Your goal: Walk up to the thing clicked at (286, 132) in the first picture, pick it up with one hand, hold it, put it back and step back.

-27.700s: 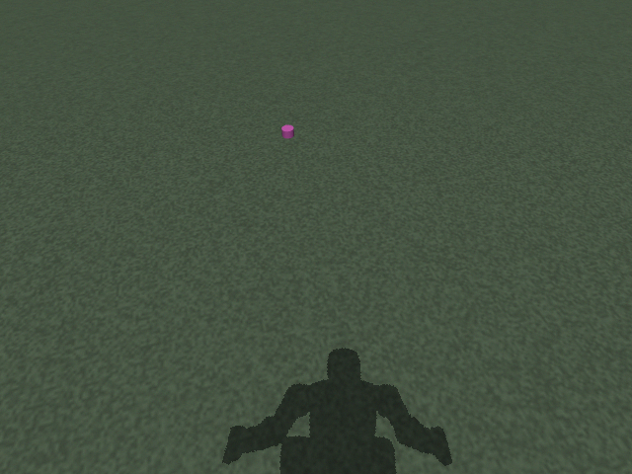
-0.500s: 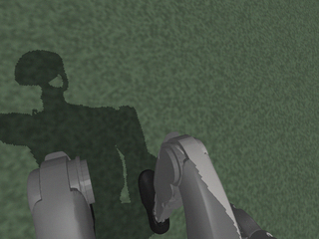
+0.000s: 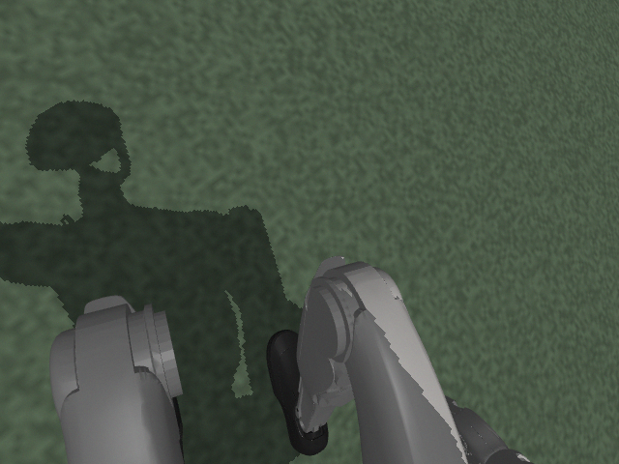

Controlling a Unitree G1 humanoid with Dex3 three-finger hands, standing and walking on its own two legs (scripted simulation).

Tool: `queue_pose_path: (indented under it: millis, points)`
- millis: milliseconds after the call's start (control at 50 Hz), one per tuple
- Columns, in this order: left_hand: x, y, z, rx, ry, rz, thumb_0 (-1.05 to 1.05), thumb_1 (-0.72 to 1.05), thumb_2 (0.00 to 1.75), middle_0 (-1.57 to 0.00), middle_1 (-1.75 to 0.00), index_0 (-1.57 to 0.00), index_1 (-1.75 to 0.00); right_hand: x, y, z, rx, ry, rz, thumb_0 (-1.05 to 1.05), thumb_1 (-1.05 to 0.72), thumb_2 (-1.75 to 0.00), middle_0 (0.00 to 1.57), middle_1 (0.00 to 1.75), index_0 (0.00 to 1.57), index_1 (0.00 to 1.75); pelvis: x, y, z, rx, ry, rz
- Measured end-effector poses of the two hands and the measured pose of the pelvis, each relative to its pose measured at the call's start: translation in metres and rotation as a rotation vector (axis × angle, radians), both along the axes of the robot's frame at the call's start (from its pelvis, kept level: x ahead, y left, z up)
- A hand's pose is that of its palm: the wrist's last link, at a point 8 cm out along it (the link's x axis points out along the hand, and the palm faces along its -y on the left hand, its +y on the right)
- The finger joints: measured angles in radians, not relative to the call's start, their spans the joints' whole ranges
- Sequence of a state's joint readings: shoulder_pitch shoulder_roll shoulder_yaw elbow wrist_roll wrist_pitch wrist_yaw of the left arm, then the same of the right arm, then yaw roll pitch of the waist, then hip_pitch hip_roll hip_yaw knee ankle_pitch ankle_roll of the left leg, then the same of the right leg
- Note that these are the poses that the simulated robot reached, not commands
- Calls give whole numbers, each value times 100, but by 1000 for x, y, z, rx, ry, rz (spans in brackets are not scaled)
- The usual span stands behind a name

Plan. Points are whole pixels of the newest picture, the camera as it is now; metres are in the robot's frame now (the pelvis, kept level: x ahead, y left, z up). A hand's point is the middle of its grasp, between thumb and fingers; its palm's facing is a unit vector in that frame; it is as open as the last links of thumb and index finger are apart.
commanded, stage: rise first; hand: left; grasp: from above
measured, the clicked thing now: out of the picture +0.44 +0.41 -0.29
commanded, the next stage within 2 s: approach in 0.48 s
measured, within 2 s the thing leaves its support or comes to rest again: neither
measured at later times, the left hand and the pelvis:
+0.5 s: hand out of the picture +0.40 +0.44 -0.18, palm faces -0.43 -0.19 -0.88, open 13.7 cm; pelvis +0.00 +0.00 +0.00, yaw +0 degrees
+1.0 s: hand out of the picture +0.45 +0.39 -0.18, palm faces -0.39 -0.15 -0.91, open 13.9 cm; pelvis +0.00 +0.00 +0.00, yaw +0 degrees
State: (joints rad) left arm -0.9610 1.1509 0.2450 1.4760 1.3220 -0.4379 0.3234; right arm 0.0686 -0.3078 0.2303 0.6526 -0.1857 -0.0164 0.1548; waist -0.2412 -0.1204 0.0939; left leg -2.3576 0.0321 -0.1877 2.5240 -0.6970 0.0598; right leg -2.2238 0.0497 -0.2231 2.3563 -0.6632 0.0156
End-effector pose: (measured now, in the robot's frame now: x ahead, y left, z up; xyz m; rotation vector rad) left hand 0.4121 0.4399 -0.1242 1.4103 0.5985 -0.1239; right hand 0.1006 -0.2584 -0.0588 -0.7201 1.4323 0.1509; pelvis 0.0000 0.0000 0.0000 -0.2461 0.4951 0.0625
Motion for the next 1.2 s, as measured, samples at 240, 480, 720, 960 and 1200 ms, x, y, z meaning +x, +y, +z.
queue_pose_path:
  millis: [240, 480, 720, 960, 1200]
  points:
    - [-3, 6, 9, 26, 19, 25, 0, -49, 97, -14, -96, -13, -97, 0, 2, -3, 21, -5, -15, 0, -90, -89, 20, 30, 20, 30, 0, 2, 2, 0, 11, 5]
    - [-3, 2, 4, -4, 18, 10, 0, -46, 95, -16, -94, -15, -95, 4, 0, 1, 7, -14, 8, 0, -90, -89, 20, 30, 20, 30, -1, 0, 2, 2, 2, 4]
    - [0, 2, 9, 22, 9, -1, 0, -48, 95, -14, -99, -14, -99, -1, 1, 0, 10, -10, -17, 0, -90, -89, 20, 30, 20, 30, 0, 2, 2, -2, 10, 5]
    - [34, -39, 2, -7, -31, -75, 0, -51, 97, -11, -107, -12, -106, -14, 3, 4, 18, -11, -38, 0, -91, -89, 20, 30, 20, 30, 0, -1, 2, 6, 18, 3]
    - [39, -32, 21, 83, 0, 42, 0, -53, 97, -9, -106, -10, -105, -34, -2, 0, 56, 4, -115, 0, -91, -89, 20, 30, 20, 30, 0, -2, 6, 17, 44, -2]
